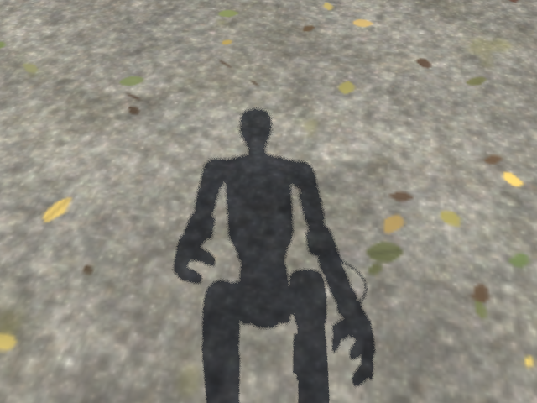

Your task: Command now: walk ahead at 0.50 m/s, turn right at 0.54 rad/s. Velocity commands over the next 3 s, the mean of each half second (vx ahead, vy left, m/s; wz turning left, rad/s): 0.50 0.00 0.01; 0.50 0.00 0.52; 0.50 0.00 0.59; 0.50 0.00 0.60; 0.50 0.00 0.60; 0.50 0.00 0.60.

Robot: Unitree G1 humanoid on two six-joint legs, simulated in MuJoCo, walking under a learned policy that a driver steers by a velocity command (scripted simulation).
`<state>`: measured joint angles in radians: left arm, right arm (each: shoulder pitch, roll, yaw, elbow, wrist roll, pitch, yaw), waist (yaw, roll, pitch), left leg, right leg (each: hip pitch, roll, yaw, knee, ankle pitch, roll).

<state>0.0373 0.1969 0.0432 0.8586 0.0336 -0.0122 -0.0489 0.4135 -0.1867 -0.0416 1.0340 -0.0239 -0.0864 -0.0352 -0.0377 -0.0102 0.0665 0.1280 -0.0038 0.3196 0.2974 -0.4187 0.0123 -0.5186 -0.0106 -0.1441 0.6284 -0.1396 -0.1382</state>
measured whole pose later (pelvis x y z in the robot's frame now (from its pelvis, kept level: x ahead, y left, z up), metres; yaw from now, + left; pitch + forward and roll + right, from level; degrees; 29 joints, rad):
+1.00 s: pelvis +0.55 +0.03 +0.01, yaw +20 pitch +2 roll +0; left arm 0.04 0.25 0.02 0.75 0.03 -0.03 -0.02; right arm 0.41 -0.27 -0.07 0.91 -0.01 -0.05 0.00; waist -0.09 -0.04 0.04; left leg -0.01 -0.14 -0.15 0.30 -0.30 0.12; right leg -0.64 -0.08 0.03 0.69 -0.06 0.05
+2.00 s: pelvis +0.96 +0.33 +0.02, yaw +56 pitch +2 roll +1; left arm 0.11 0.27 0.03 0.70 0.04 -0.01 -0.03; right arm 0.42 -0.28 -0.06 0.81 -0.01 -0.04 0.01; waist -0.07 -0.04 0.03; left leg -0.06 -0.15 -0.13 0.29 -0.25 0.12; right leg -0.67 -0.10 0.03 0.78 -0.09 0.06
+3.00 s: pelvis +1.14 +0.82 +0.02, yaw +92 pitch +1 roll +0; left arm 0.13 0.28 0.04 0.70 0.04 0.00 -0.02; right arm 0.40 -0.28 -0.06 0.81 0.00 -0.04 0.01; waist -0.05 -0.04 0.04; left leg -0.09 -0.16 -0.11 0.29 -0.21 0.14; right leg -0.68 -0.13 0.03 0.88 -0.14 0.06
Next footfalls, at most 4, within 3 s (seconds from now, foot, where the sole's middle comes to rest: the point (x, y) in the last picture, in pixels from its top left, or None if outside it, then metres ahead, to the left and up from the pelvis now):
0.04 right None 0.17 -0.07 -0.76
0.60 left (248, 399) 0.46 0.07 -0.76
1.10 right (273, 268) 0.82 -0.01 -0.76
1.62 left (153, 249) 0.89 0.33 -0.76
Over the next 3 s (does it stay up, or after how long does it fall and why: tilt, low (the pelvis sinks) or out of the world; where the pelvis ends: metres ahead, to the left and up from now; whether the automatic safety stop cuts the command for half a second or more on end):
stays up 1.14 0.82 0.02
